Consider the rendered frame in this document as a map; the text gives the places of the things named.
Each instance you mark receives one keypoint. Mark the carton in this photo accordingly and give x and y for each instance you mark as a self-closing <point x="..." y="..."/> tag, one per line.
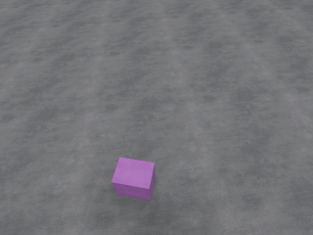
<point x="134" y="179"/>

